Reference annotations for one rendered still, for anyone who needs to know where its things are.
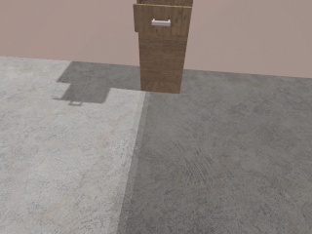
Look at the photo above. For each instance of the drawer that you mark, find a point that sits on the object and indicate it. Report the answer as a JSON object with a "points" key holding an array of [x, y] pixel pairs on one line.
{"points": [[178, 13]]}

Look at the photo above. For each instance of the handle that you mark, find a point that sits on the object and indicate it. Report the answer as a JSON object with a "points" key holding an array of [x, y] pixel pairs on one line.
{"points": [[161, 22]]}

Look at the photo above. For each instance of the cabinet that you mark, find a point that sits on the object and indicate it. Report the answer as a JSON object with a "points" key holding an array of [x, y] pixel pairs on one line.
{"points": [[161, 58]]}

